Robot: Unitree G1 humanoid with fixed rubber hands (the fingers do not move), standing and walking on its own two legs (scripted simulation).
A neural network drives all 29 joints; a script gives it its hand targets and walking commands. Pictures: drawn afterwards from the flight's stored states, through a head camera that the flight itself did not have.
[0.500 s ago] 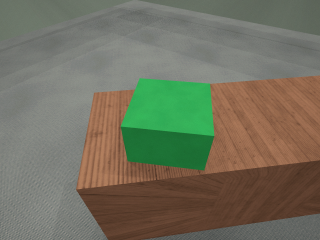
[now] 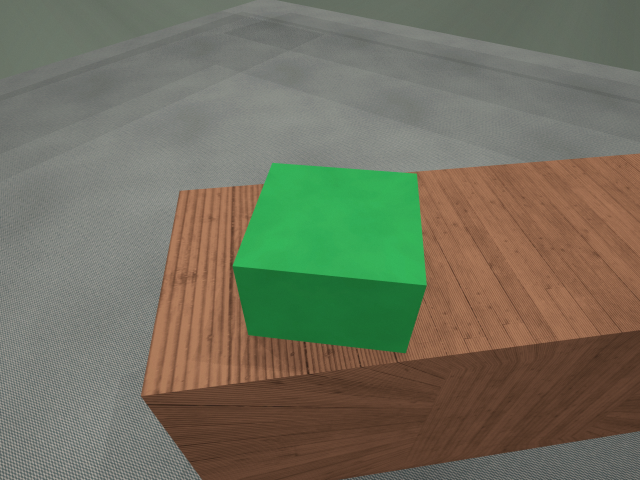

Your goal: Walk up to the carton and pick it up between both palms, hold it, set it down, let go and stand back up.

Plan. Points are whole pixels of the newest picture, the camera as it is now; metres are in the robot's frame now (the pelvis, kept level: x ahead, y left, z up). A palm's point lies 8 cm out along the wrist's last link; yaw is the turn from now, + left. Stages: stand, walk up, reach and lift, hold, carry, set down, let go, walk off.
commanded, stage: stand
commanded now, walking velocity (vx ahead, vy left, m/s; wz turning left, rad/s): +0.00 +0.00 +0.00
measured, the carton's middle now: (334, 252) +0.53 +0.00 -0.03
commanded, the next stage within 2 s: none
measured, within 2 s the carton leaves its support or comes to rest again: neither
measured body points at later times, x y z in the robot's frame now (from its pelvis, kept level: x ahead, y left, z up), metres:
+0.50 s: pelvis +0.00 +0.00 +0.00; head -0.01 +0.00 +0.45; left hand +0.07 +0.26 -0.12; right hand +0.08 -0.26 -0.12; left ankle +0.03 +0.09 -0.74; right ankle +0.00 -0.11 -0.74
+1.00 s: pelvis +0.00 +0.00 +0.00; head +0.00 +0.00 +0.45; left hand +0.05 +0.26 -0.13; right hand +0.06 -0.26 -0.13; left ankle +0.03 +0.09 -0.74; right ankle +0.00 -0.11 -0.74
